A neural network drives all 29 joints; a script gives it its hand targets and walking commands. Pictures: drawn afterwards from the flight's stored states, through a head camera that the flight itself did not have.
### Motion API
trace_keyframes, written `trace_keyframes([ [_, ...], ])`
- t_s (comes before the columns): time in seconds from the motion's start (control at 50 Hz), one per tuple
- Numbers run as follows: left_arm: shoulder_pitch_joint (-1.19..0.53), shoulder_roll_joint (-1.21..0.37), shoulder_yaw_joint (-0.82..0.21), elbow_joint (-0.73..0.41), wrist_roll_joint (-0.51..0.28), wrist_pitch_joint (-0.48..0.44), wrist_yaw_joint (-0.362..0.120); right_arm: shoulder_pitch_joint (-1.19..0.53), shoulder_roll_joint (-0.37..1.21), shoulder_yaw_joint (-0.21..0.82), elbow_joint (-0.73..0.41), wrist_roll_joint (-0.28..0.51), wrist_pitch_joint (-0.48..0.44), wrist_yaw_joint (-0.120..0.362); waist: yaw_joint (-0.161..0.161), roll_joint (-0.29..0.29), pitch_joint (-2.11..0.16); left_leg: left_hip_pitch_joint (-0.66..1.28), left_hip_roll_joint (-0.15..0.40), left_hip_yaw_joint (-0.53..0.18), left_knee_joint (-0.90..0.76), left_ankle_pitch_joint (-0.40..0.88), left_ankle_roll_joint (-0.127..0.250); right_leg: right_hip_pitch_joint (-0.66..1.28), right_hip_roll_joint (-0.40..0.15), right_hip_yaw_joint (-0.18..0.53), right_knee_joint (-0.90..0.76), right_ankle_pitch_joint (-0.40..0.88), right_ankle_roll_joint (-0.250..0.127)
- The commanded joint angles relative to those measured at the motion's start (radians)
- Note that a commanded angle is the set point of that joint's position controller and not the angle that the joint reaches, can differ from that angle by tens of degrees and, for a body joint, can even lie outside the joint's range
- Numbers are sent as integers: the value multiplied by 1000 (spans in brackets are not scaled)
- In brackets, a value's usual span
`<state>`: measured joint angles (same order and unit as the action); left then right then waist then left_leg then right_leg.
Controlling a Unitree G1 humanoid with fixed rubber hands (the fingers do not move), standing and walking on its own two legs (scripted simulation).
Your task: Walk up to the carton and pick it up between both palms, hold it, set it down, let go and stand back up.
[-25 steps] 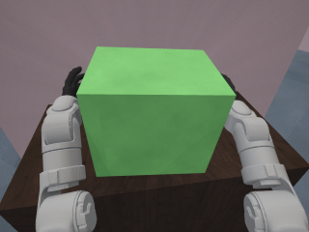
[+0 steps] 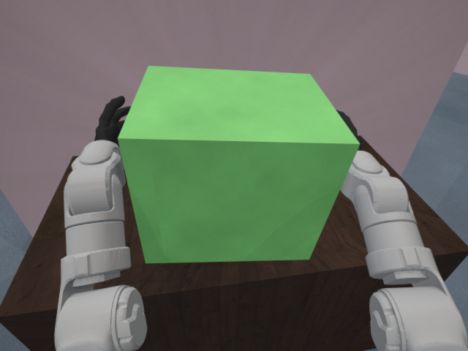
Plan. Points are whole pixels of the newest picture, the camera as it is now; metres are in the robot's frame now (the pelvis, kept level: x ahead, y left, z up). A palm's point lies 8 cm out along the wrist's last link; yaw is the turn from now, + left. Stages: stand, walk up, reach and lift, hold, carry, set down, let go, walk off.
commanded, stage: hold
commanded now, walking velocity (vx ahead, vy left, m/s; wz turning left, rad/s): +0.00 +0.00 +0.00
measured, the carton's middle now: (230, 165) +0.39 +0.00 +0.18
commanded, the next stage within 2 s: none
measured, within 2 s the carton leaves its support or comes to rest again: neither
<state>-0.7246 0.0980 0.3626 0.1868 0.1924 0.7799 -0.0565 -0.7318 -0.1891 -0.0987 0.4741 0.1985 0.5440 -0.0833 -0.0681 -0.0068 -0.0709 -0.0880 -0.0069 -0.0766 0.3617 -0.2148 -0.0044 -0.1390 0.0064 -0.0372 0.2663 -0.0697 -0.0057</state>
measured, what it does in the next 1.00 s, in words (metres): stands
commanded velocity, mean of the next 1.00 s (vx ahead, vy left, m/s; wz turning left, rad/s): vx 0.00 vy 0.00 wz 0.00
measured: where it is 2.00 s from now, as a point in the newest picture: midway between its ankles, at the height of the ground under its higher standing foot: outside the picture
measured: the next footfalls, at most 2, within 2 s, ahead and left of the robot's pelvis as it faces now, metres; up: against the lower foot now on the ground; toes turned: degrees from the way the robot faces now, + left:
none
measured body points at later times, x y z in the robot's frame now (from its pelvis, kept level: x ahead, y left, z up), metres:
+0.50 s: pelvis +0.00 +0.00 +0.00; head -0.05 +0.02 +0.45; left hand +0.38 +0.19 +0.23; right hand +0.38 -0.19 +0.22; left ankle -0.01 +0.12 -0.75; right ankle +0.05 -0.12 -0.75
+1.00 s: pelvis +0.00 +0.00 +0.00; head -0.05 +0.01 +0.45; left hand +0.38 +0.19 +0.24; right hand +0.38 -0.19 +0.21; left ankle -0.01 +0.12 -0.75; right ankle +0.05 -0.12 -0.75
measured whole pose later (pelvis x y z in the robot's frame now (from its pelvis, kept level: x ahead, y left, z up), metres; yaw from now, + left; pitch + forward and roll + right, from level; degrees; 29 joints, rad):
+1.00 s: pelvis +0.00 +0.00 +0.00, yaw +0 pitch -3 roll -1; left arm -0.70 0.10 0.36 0.16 0.19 0.78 -0.06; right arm -0.73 -0.19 -0.10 0.45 0.21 0.55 -0.09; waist -0.07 0.00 -0.07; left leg -0.09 -0.01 -0.08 0.37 -0.22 -0.01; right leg -0.14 0.01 -0.04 0.27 -0.07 -0.01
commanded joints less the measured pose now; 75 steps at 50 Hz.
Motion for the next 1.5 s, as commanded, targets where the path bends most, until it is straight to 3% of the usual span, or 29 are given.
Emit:
trace_keyframes([
  [0.0, -643, -545, -504, -197, -194, -53, -136, -867, 596, 393, -400, 161, -75, 100, -19, 21, -465, -147, -50, 54, -69, 268, -22, 476, 52, 11, 50, 208, 13],
  [0.04, -628, -510, -460, -111, -161, -38, -142, -838, 567, 348, -305, 135, -58, 99, -11, 24, -351, -192, -50, 61, -89, 197, -26, 443, 45, 13, 33, 129, 9],
  [0.08, -593, -518, -474, -143, -164, -32, -150, -809, 574, 368, -333, 137, -56, 102, -20, 13, -352, -190, -46, 59, -90, 217, -21, 457, 44, 19, 34, 161, 10],
  [0.1, -593, -503, -462, -123, -159, -26, -153, -797, 553, 350, -291, 131, -49, 101, -24, 33, -327, -201, -45, 59, -100, 191, -24, 448, 37, 17, 31, 137, 7],
  [0.14, -596, -516, -461, -137, -156, -21, -157, -815, 550, 349, -317, 135, -51, 102, -29, 17, -326, -191, -42, 58, -95, 204, -28, 456, 48, 12, 29, 130, 4],
  [0.22, -622, -528, -496, -186, -187, -31, -160, -837, 572, 373, -381, 160, -58, 95, -21, 46, -379, -170, -48, 55, -77, 240, -34, 457, 43, 11, 42, 163, 5],
  [0.28, -626, -529, -522, -230, -200, -48, -143, -842, 595, 401, -440, 182, -67, 95, -19, 49, -450, -145, -57, 55, -52, 325, -37, 477, 48, 14, 58, 247, 10],
  [0.36, -596, -522, -505, -203, -184, -33, -140, -825, 561, 382, -408, 162, -56, 97, -13, 33, -380, -158, -42, 50, -74, 269, -37, 433, 51, 5, 39, 167, -1],
  [0.4, -608, -506, -493, -162, -169, -30, -139, -821, 554, 360, -347, 137, -48, 106, -11, 42, -313, -212, -34, 52, -98, 176, -29, 411, 44, 5, 32, 80, -1],
  [0.5, -612, -533, -511, -203, -185, -22, -137, -816, 564, 377, -359, 160, -51, 106, -19, 51, -377, -149, -39, 53, -77, 257, -39, 440, 49, 6, 40, 145, -1],
  [0.58, -622, -521, -476, -114, -163, -19, -145, -851, 550, 333, -311, 134, -53, 110, -21, 51, -304, -195, -35, 61, -98, 160, -35, 398, 43, 9, 24, 42, -7],
  [0.66, -647, -533, -495, -174, -187, -34, -146, -826, 577, 354, -316, 134, -57, 117, -18, 42, -351, -192, -29, 52, -98, 197, -24, 434, 46, 5, 38, 108, -4],
  [0.74, -611, -499, -422, -87, -153, -25, -158, -851, 574, 351, -297, 141, -47, 115, 13, -9, -310, -239, -44, 64, -119, 121, -2, 450, 37, 18, 31, 76, 8],
  [0.84, -653, -559, -496, -144, -183, -35, -143, -903, 577, 360, -356, 148, -72, 114, -4, 61, -389, -190, -34, 57, -93, 179, -30, 436, 55, 6, 43, 86, -6],
  [0.9, -670, -543, -505, -186, -193, -49, -136, -872, 602, 372, -364, 154, -70, 110, -17, 37, -440, -160, -44, 65, -69, 250, -26, 434, 52, 16, 48, 160, 4],
  [0.94, -661, -523, -481, -131, -179, -42, -137, -854, 581, 357, -322, 141, -55, 110, -12, 45, -374, -195, -46, 61, -95, 169, -22, 428, 42, 21, 37, 108, 7],
  [0.98, -654, -532, -492, -152, -186, -43, -141, -858, 589, 356, -341, 149, -59, 106, -20, 44, -388, -213, -45, 61, -96, 161, -22, 454, 43, 20, 40, 111, 9],
  [1.06, -588, -528, -495, -213, -190, -34, -147, -813, 578, 400, -413, 176, -55, 89, -21, 20, -440, -147, -47, 52, -49, 346, -42, 492, 60, 10, 57, 254, 12],
  [1.1, -574, -494, -472, -177, -170, -30, -156, -805, 569, 396, -406, 165, -42, 81, -24, 0, -407, -161, -60, 58, -55, 316, -35, 496, 49, 18, 50, 266, 23],
  [1.12, -536, -506, -474, -188, -167, -24, -158, -783, 561, 403, -410, 169, -42, 78, -18, 21, -376, -153, -61, 60, -64, 317, -38, 497, 48, 18, 51, 284, 20],
  [1.14, -542, -490, -456, -164, -147, -17, -162, -778, 549, 386, -377, 160, -40, 78, -7, 14, -344, -174, -63, 65, -77, 267, -35, 485, 47, 13, 42, 226, 18],
  [1.2, -568, -503, -466, -210, -150, -10, -166, -803, 563, 388, -404, 169, -41, 85, -12, 26, -345, -178, -54, 61, -88, 232, -27, 479, 45, 21, 41, 191, 14],
  [1.24, -603, -491, -469, -199, -149, -13, -162, -792, 559, 373, -352, 157, -35, 91, -14, 43, -296, -187, -46, 61, -94, 223, -31, 440, 44, 11, 31, 148, 5],
  [1.28, -602, -516, -488, -234, -170, -22, -155, -822, 576, 393, -420, 170, -48, 96, -10, 33, -370, -161, -47, 61, -77, 266, -33, 459, 54, 9, 40, 183, 6],
  [1.3, -614, -503, -481, -192, -162, -21, -155, -821, 570, 376, -384, 161, -44, 97, -20, 34, -346, -172, -49, 62, -86, 234, -35, 444, 47, 10, 34, 155, 8],
  [1.38, -640, -514, -462, -104, -153, -27, -152, -875, 563, 344, -354, 121, -53, 116, -3, 32, -301, -207, -38, 60, -120, 115, -16, 390, 42, 1, 20, 34, 3],
  [1.4, -625, -540, -496, -156, -169, -32, -146, -852, 575, 360, -365, 134, -62, 119, -14, 44, -355, -176, -33, 58, -110, 152, -20, 408, 50, 4, 39, 81, -1],
  [1.46, -628, -529, -473, -118, -163, -30, -152, -860, 571, 347, -337, 126, -61, 120, -14, 16, -348, -200, -33, 60, -108, 130, -13, 420, 44, 2, 34, 68, 8],
  [1.48, -630, -535, -477, -129, -166, -29, -152, -844, 567, 346, -320, 131, -58, 116, -19, 35, -339, -209, -32, 60, -105, 162, -21, 426, 43, 12, 34, 98, 2],
])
